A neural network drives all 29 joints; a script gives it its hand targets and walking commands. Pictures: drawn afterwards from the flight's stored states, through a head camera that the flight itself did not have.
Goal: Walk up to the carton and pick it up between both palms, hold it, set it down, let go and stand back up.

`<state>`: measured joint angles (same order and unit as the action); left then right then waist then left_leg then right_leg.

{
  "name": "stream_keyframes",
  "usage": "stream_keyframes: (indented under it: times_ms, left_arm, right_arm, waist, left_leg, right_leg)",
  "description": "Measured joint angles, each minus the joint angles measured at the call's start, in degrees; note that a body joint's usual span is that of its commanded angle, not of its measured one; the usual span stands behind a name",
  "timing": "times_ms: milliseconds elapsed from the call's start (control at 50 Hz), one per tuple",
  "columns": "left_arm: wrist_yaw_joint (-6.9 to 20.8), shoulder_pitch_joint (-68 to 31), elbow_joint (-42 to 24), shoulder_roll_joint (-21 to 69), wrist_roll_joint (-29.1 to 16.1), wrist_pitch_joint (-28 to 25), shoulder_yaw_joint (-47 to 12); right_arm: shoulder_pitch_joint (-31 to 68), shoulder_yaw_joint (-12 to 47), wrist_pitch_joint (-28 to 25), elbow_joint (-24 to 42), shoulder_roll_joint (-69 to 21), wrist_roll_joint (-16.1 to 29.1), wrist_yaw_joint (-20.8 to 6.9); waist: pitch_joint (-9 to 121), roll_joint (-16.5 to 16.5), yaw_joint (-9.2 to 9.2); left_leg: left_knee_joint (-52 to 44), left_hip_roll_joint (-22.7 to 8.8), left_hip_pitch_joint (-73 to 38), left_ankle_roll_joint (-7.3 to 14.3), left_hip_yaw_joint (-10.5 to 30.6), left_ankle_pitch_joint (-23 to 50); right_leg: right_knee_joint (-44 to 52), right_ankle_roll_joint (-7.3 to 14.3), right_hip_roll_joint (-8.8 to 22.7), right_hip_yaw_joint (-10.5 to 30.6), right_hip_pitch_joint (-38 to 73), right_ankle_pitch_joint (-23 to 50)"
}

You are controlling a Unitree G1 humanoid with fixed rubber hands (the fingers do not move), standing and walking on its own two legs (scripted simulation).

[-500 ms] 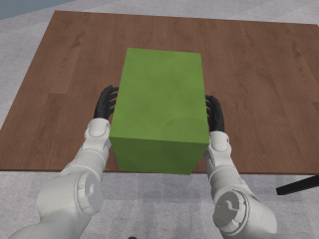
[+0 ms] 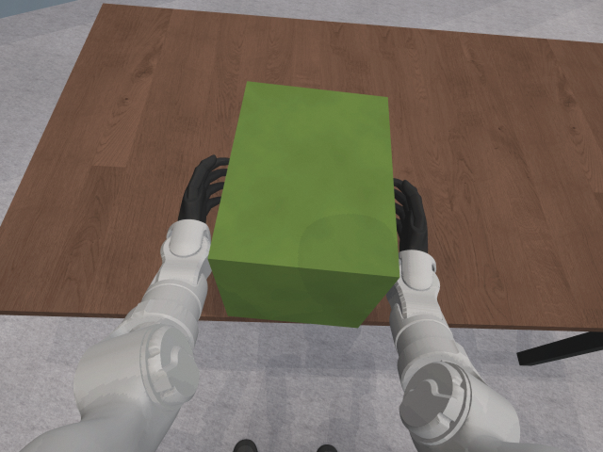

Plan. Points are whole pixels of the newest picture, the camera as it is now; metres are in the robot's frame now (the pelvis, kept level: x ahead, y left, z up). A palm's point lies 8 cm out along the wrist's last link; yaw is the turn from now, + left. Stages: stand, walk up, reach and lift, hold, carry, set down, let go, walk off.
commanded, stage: set down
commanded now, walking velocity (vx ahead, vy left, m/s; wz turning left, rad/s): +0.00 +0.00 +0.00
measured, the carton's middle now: (305, 210) +0.46 -0.02 -0.03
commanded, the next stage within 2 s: none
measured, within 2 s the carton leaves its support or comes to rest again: neither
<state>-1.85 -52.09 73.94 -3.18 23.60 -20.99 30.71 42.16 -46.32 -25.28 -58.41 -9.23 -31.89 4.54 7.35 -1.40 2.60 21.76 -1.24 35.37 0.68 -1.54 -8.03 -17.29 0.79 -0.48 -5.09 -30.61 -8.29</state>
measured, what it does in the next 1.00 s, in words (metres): stands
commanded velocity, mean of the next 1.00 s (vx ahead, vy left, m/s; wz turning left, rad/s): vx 0.00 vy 0.00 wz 0.00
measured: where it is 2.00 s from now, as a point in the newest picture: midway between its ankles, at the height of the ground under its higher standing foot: outside the picture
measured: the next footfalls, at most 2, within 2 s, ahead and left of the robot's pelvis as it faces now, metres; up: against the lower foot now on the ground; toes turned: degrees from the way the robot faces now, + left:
none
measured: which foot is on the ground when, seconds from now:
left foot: down 0.00-1.00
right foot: down 0.00-1.00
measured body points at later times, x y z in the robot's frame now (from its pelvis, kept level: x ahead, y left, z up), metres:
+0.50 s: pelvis +0.00 +0.00 +0.00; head +0.13 +0.02 +0.43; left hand +0.45 +0.14 +0.00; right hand +0.40 -0.16 +0.00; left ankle +0.00 +0.11 -0.74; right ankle -0.03 -0.11 -0.74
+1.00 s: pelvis +0.00 +0.00 +0.00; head +0.13 +0.03 +0.43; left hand +0.45 +0.14 -0.01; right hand +0.41 -0.16 -0.01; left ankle +0.00 +0.11 -0.74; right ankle -0.03 -0.11 -0.74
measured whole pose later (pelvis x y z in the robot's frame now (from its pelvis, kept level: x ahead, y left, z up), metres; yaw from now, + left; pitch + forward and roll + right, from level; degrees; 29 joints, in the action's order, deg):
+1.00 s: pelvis +0.00 +0.00 +0.00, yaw -2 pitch +23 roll -1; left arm -1.9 -52.2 70.9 -3.4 26.1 -18.4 33.3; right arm 44.7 -44.2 -23.3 -59.6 -8.5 -29.7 4.0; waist 6.8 -2.5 2.5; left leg 22.4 -1.6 37.1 1.1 -4.3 -8.1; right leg -19.9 0.5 -0.2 -3.5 -34.0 -8.7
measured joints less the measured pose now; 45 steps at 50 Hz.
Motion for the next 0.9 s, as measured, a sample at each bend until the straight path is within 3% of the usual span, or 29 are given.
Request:
stream_keyframes:
  times_ms: [540,680,900]
  left_arm:
    - [1.5,0.3,-3.7,1.0,3.7,-0.2,3.1]
    - [1.5,0.3,-5.3,1.4,4.0,1.2,3.1]
    - [1.2,0.5,-5.4,1.4,4.5,1.8,4.0]
  right_arm:
    - [0.4,-1.7,-0.8,1.9,-1.1,-1.2,-0.7]
    - [0.6,-0.9,0.5,3.1,-1.0,-0.6,-1.2]
    - [1.3,-0.8,1.2,2.6,-0.8,-1.2,-1.7]
  waist:
    - [-0.6,-0.4,0.74]
    - [-1.3,-1.1,-0.4]
    - [-1.2,-0.9,-0.51]
  left_leg:
    - [-0.6,0.2,1.2,-0.1,0.3,0.8]
    - [-1.1,-0.1,0.5,0.0,-1.1,0.9]
    - [-0.7,-0.2,0.6,0.3,-2.2,0.6]
  right_leg:
    - [-0.5,0.2,0.3,-1.0,-1.4,-0.1]
    - [-0.4,0.1,0.2,0.3,-1.4,0.3]
    - [-1.2,-0.2,0.3,1.0,-2.0,0.1]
